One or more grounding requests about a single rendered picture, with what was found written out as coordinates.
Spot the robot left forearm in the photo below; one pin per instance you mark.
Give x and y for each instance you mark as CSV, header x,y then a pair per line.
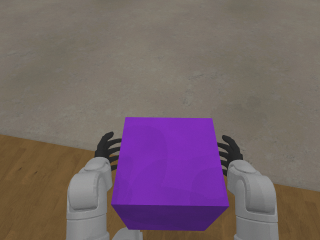
x,y
87,201

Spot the right robot hand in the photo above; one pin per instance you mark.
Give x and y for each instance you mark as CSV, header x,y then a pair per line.
x,y
233,152

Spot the left robot thigh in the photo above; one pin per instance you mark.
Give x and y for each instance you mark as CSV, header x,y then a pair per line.
x,y
128,234

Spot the left robot hand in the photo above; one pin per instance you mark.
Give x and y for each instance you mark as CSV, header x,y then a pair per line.
x,y
104,151

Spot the robot right forearm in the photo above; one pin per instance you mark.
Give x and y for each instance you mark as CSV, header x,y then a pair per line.
x,y
255,202

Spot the carton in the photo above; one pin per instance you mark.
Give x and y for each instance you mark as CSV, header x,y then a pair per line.
x,y
169,175

